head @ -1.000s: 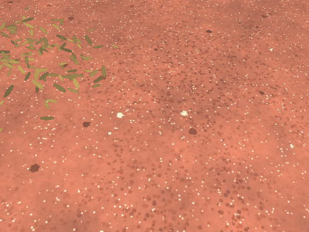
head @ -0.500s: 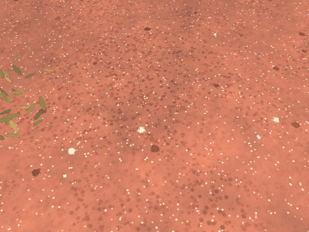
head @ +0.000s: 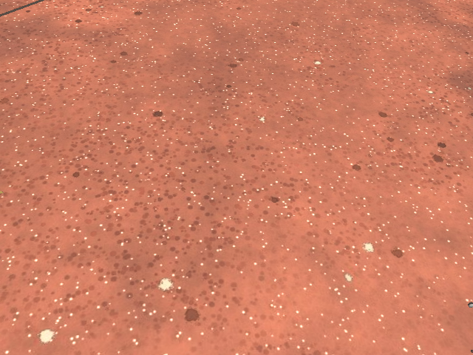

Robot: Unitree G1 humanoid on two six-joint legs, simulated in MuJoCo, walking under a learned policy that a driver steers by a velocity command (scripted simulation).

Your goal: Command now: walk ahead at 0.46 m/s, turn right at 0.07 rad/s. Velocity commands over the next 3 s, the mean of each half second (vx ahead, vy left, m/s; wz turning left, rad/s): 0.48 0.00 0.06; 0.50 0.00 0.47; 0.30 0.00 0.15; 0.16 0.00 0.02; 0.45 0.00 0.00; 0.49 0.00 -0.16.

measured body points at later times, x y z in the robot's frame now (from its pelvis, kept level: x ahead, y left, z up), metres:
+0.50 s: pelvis +0.26 -0.06 +0.00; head +0.29 -0.06 +0.45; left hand +0.34 +0.22 -0.12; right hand +0.38 -0.33 -0.12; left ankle +0.30 +0.11 -0.66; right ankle +0.27 -0.15 -0.75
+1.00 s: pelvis +0.54 +0.04 -0.01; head +0.57 +0.06 +0.44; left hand +0.61 +0.35 -0.11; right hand +0.72 -0.19 -0.11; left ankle +0.55 +0.11 -0.75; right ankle +0.61 -0.12 -0.67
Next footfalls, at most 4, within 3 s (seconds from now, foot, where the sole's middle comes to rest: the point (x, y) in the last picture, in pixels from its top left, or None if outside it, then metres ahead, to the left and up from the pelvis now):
0.28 right None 0.31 -0.15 -0.78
0.80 left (175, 337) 0.58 0.12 -0.78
1.28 right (211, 236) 0.93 0.02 -0.78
1.74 left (151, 286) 0.75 0.20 -0.78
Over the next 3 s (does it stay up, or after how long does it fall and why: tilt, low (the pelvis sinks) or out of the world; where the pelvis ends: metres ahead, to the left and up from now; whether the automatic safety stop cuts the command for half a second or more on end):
stays up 1.28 0.28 0.00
